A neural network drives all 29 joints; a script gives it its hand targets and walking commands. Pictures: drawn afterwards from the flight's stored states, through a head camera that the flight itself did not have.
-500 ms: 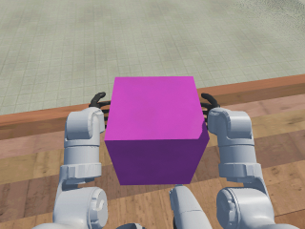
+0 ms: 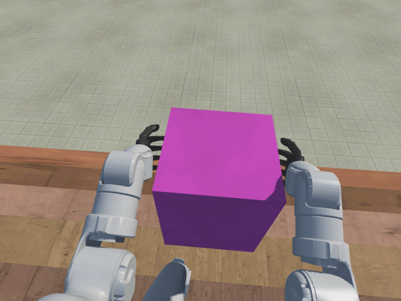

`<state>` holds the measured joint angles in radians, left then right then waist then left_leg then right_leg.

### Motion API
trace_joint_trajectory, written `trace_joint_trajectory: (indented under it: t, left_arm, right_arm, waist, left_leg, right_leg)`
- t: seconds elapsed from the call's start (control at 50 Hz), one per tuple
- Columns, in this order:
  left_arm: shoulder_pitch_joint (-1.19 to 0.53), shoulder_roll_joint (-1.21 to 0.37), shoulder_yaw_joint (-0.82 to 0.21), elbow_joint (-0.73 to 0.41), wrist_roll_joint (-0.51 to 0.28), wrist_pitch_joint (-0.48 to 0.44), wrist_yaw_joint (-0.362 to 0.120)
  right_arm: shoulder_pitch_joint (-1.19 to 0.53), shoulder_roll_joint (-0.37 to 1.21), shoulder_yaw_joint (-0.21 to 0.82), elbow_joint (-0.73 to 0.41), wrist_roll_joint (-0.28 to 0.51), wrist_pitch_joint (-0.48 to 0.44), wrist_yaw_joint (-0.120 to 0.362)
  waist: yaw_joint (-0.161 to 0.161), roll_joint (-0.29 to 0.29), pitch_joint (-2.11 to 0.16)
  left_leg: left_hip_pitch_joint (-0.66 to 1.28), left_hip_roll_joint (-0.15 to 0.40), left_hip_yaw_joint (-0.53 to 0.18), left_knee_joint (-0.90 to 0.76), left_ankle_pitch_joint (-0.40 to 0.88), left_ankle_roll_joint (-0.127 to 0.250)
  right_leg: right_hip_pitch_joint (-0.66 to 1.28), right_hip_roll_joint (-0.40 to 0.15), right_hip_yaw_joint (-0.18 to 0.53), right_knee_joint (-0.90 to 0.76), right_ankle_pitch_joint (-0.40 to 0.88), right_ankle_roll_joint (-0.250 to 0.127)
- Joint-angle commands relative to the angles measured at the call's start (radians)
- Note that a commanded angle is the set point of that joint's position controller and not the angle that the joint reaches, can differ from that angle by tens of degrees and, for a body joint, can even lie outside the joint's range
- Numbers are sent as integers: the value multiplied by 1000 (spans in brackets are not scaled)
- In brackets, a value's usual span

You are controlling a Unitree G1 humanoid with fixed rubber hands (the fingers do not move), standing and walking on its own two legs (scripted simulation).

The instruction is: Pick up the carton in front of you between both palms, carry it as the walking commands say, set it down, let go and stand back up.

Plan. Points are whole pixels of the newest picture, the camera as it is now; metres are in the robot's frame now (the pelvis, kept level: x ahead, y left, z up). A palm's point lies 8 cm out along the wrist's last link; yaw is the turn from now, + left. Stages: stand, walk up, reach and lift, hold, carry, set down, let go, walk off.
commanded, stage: carry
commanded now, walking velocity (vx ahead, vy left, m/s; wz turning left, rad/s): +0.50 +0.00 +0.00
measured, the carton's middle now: (214, 184) +0.35 +0.04 +0.01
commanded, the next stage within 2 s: none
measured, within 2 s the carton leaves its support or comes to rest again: neither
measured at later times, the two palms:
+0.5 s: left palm (191, 104) +0.74 +0.17 -0.11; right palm (274, 112) +0.74 -0.13 -0.11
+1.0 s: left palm (206, 82) +1.15 +0.16 -0.31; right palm (262, 94) +1.12 -0.13 -0.32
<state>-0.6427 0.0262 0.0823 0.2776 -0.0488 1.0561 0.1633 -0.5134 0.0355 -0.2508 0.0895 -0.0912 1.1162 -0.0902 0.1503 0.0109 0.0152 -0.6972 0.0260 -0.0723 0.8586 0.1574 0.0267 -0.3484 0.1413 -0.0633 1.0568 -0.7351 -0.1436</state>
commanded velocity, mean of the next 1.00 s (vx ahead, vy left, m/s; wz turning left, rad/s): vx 0.40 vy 0.00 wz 0.00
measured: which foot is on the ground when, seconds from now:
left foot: up 0.00-0.08, down 0.10-0.50, up 0.52-0.86, down 0.88-1.00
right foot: down 0.00-0.10, up 0.12-0.48, down 0.50-0.88, up 0.90-1.00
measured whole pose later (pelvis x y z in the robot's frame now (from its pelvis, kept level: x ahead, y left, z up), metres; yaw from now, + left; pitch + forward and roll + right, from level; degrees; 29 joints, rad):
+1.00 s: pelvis +0.79 +0.05 -0.42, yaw +0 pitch +2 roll +1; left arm -0.59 0.00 0.21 0.19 0.02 1.05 0.12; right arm -0.57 0.00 -0.12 0.16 -0.01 1.07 -0.16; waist -0.11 0.02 -0.03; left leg -0.45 -0.13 0.09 0.81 -0.40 0.14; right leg -0.64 0.04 0.04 1.62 -0.52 -0.05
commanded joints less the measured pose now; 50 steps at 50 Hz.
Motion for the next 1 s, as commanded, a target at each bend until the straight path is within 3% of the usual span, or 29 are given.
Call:
trace_joint_trajectory:
  t: [0.0, 0.04, 0.06, 0.08, 0.1, 0.12, 0.16, 0.18, 0.2, 0.26, 0.3, 0.4, 0.42, 0.46, 0.48, 0.5, 0.54, 0.56, 0.6, 0.66, 0.7, 0.76, 0.82, 0.84, 0.86, 0.88, 0.9, 0.92, 0.98]
  left_arm:
    - [-665, -1208, -591, -233, -455, -23, -288]
    - [-582, -1176, -556, -207, -416, -9, -279]
    - [-542, -1149, -546, -184, -398, -1, -277]
    - [-542, -1125, -541, -180, -377, 9, -275]
    - [-540, -1103, -515, -169, -345, 16, -272]
    - [-482, -1051, -456, -142, -297, 35, -264]
    - [-475, -987, -412, -123, -230, 42, -246]
    - [-469, -982, -391, -143, -211, 36, -245]
    - [-502, -990, -395, -164, -194, 27, -245]
    - [-569, -1048, -411, -199, -187, -1, -257]
    - [-595, -1064, -456, -246, -217, -20, -255]
    - [-550, -1034, -522, -308, -218, -19, -229]
    - [-549, -1014, -534, -319, -218, -13, -225]
    - [-488, -991, -533, -294, -225, -1, -226]
    - [-468, -965, -528, -278, -227, 6, -235]
    - [-467, -946, -532, -235, -243, 13, -238]
    - [-543, -1009, -566, -227, -317, 12, -255]
    - [-611, -1066, -596, -236, -369, 13, -268]
    - [-702, -1154, -626, -240, -432, -5, -288]
    - [-731, -1227, -640, -232, -467, -35, -301]
    - [-701, -1247, -635, -225, -469, -45, -304]
    - [-621, -1221, -610, -229, -453, -62, -301]
    - [-557, -1179, -588, -223, -415, -55, -290]
    - [-530, -1155, -586, -215, -403, -51, -287]
    - [-531, -1130, -586, -220, -390, -43, -284]
    - [-524, -1105, -564, -204, -354, -33, -276]
    - [-489, -1042, -495, -166, -307, -7, -267]
    - [-445, -970, -451, -149, -247, 8, -252]
    - [-463, -950, -393, -170, -187, 6, -237]
  right_arm:
    - [-783, 949, 678, -155, 363, -60, 155]
    - [-760, 926, 698, -165, 373, -42, 145]
    - [-716, 920, 703, -155, 378, -36, 144]
    - [-692, 899, 695, -144, 375, -31, 146]
    - [-686, 867, 690, -108, 378, -26, 151]
    - [-662, 898, 702, -55, 412, -18, 156]
    - [-763, 977, 749, -86, 495, -20, 172]
    - [-823, 1013, 775, -96, 522, -32, 181]
    - [-860, 1071, 789, -102, 561, -41, 192]
    - [-943, 1152, 809, -115, 608, -72, 213]
    - [-929, 1178, 815, -123, 616, -90, 217]
    - [-763, 1122, 778, -84, 573, -107, 208]
    - [-724, 1105, 770, -70, 559, -101, 206]
    - [-660, 1060, 748, -40, 522, -89, 203]
    - [-682, 1037, 732, -45, 492, -87, 197]
    - [-675, 996, 699, -21, 456, -67, 190]
    - [-628, 907, 621, -8, 370, -46, 168]
    - [-627, 889, 593, 7, 342, -48, 159]
    - [-672, 919, 575, -8, 314, -63, 159]
    - [-699, 981, 617, -29, 332, -94, 167]
    - [-699, 1003, 640, -43, 341, -109, 163]
    - [-696, 1001, 678, -98, 353, -115, 150]
    - [-705, 952, 709, -143, 364, -100, 139]
    - [-678, 941, 717, -150, 373, -93, 139]
    - [-660, 916, 711, -152, 372, -86, 142]
    - [-630, 896, 713, -114, 378, -71, 151]
    - [-627, 878, 714, -55, 404, -61, 152]
    - [-647, 924, 745, -37, 449, -56, 161]
    - [-806, 1036, 798, -75, 563, -66, 188]
  waist:
    - [-13, -111, -324]
    - [-99, -188, -434]
    - [-246, -162, -489]
    - [-364, 42, -451]
    - [-309, 230, -430]
    - [-229, 201, -510]
    - [-230, -39, -417]
    - [-239, 24, -504]
    - [-197, -64, -446]
    - [-219, 46, -444]
    - [-262, -49, -402]
    - [-268, 141, -356]
    - [-236, 169, -349]
    - [37, 50, -526]
    - [98, -123, -401]
    - [-31, -237, -467]
    - [-73, -117, -467]
    - [-94, 30, -450]
    - [-94, 18, -398]
    - [-86, -74, -452]
    - [-35, -20, -437]
    - [-14, -57, -376]
    - [-117, -179, -461]
    - [-258, -160, -501]
    - [-393, 56, -480]
    - [-368, 192, -366]
    - [-214, 253, -477]
    - [-242, 111, -491]
    - [-226, -89, -444]
  left_leg:
    - [301, -88, 166, -275, 175, -5]
    - [559, -109, 253, -188, 343, 34]
    - [691, -88, 213, -276, 234, 69]
    - [805, -43, 167, -399, 182, 114]
    - [1034, 130, -27, -164, 521, 175]
    - [1124, 238, -352, -158, 434, 258]
    - [963, 191, -374, -122, 133, 237]
    - [921, 279, -530, -122, -19, 303]
    - [719, 275, -501, -162, -34, 313]
    - [579, 241, -428, -163, 101, 286]
    - [653, 75, -285, 32, -173, 200]
    - [412, -36, -47, 136, -235, 140]
    - [419, -41, -5, 225, -223, 135]
    - [254, 18, 103, 678, 176, 44]
    - [64, -110, 151, 1047, -499, 0]
    - [-201, -139, 35, 1138, -906, -4]
    - [-308, -50, -52, 829, -735, 7]
    - [-263, -16, -64, 724, -653, 0]
    - [-156, -6, -47, 456, -602, -25]
    - [-74, -12, 10, 459, -341, 0]
    - [-156, -37, 62, 136, 1, 25]
    - [160, -86, 157, -210, 184, 6]
    - [539, -106, 227, -171, 387, 47]
    - [675, -84, 201, -258, 300, 73]
    - [837, -41, 166, -357, 229, 115]
    - [882, 47, 57, -335, 397, 131]
    - [1151, 219, -282, -135, 600, 216]
    - [1100, 244, -380, -144, 268, 263]
    - [770, 268, -507, -125, 72, 330]
  right_leg:
    - [24, -127, 213, -121, 629, -56]
    - [2, -167, 96, 123, 775, -10]
    - [-27, -183, 54, 321, 1008, 35]
    - [-154, -131, -3, 647, 819, 84]
    - [-512, -28, 7, 899, 2, 119]
    - [-673, -35, 91, 882, 21, 110]
    - [-744, -142, 180, 539, 219, 81]
    - [-733, -160, 229, 507, 235, 100]
    - [-628, -177, 204, 345, 343, 114]
    - [-455, -169, 108, 292, 514, 110]
    - [-586, -177, 128, 3, 801, 81]
    - [-33, -65, -70, -492, 1129, 93]
    - [21, -88, -67, -582, 1181, 69]
    - [496, -86, -70, -473, 1138, 8]
    - [514, -199, 65, -574, 1071, -52]
    - [746, -362, 328, -308, 1416, -102]
    - [577, -432, 621, -409, 857, -215]
    - [461, -418, 646, -423, 728, -185]
    - [231, -423, 670, -418, 825, -218]
    - [198, -381, 523, -325, 987, -153]
    - [283, -197, 352, -155, 753, -61]
    - [98, -155, 248, -154, 662, -59]
    - [-14, -160, 75, 115, 748, 14]
    - [-43, -193, 47, 290, 992, 52]
    - [-175, -153, -2, 614, 867, 97]
    - [-377, -18, -65, 881, 101, 108]
    - [-650, -43, 96, 871, 39, 116]
    - [-692, -114, 157, 710, 134, 100]
    - [-673, -178, 198, 347, 335, 111]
